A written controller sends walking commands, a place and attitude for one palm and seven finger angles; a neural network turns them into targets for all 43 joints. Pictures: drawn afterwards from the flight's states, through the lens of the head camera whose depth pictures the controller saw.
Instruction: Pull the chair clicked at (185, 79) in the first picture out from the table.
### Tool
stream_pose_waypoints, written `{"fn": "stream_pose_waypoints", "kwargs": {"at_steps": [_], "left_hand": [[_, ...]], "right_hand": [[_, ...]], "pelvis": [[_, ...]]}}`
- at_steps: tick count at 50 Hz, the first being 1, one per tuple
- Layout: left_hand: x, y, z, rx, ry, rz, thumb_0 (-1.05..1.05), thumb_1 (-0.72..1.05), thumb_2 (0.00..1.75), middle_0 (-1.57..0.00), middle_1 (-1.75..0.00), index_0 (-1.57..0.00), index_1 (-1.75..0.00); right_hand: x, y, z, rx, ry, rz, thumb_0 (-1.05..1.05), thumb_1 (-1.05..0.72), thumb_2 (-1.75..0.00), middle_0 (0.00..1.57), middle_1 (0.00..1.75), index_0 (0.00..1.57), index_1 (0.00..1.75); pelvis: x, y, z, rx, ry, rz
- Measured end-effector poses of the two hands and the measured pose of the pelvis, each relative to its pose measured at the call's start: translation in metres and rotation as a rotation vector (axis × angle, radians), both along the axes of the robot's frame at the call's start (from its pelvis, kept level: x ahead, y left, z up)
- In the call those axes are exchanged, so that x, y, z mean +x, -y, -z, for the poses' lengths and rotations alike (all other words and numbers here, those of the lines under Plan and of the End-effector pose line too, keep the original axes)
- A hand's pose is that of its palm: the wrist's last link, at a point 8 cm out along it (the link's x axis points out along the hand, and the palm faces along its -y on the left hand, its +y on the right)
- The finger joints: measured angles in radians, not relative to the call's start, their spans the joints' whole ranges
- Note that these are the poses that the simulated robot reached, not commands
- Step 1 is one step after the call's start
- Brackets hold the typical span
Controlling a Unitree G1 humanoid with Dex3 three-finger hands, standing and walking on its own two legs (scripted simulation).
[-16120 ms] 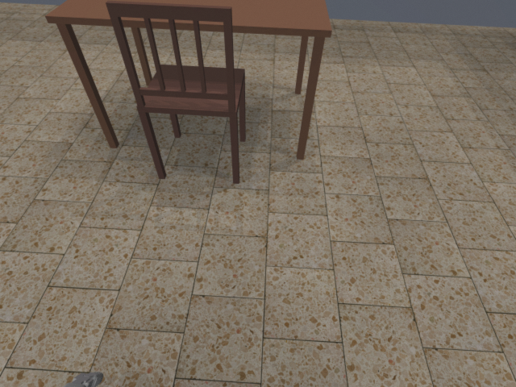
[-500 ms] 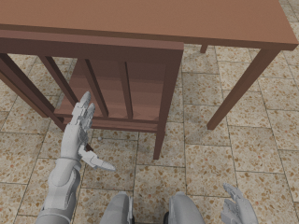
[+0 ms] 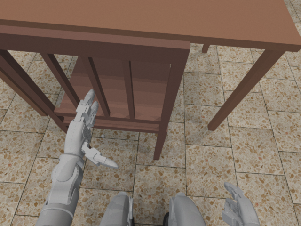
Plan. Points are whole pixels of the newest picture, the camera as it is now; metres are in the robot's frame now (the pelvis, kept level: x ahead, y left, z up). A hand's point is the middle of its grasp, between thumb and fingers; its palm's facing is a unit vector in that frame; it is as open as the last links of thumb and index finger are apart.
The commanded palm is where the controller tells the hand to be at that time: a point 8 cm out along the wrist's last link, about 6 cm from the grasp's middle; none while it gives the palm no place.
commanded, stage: push the fingers through the gap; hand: left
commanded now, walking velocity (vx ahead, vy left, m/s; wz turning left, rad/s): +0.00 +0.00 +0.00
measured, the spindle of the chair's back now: (99, 91) +0.46 +0.16 +0.02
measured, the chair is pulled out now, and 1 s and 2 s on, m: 0.00 0.00 0.00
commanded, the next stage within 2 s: hook a spindle and tug to test in 1.44 s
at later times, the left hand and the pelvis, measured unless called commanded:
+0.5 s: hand (106, 117) +0.39 +0.13 +0.02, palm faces -0.07 -1.00 -0.04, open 17.0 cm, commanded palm +0.37 +0.18 +0.02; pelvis +0.00 +0.00 +0.00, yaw +0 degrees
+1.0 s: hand (109, 102) +0.43 +0.13 +0.02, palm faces -0.06 -1.00 -0.04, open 16.9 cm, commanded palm +0.41 +0.18 +0.02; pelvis +0.00 +0.00 +0.00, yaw -1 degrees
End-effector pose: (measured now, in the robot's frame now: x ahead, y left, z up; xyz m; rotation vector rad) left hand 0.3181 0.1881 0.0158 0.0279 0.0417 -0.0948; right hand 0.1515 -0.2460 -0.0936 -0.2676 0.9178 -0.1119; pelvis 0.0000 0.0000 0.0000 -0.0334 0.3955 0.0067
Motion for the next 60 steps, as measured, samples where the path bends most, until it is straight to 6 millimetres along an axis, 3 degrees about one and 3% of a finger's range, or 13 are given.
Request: {"fn": "stream_pose_waypoints", "kwargs": {"at_steps": [6,47,60], "left_hand": [[0.013,-0.007,-0.001,0.009,0.014,-0.020,-0.02,-0.50,0.30,-0.06,-0.08,-0.07,-0.09],[0.093,0.005,-0.005,0.013,0.028,-0.032,-0.02,-0.50,0.30,-0.06,-0.08,-0.06,-0.08],[0.106,-0.001,-0.002,0.011,0.024,-0.049,-0.02,-0.50,0.30,-0.06,-0.08,-0.06,-0.08]], "right_hand": [[-0.007,0.000,0.004,0.002,-0.024,0.011,0.01,-0.90,-0.90,0.20,0.30,0.20,0.30],[-0.071,0.010,0.015,-0.005,-0.208,0.103,0.00,-0.90,-0.90,0.20,0.30,0.20,0.30],[-0.090,0.011,0.018,-0.012,-0.264,0.117,0.00,-0.90,-0.90,0.20,0.30,0.20,0.30]], "pelvis": [[-0.001,-0.001,0.002,-0.002,-0.004,0.002],[-0.005,-0.003,0.001,0.001,-0.038,0.016],[-0.009,-0.003,0.003,-0.002,-0.046,0.016]]}}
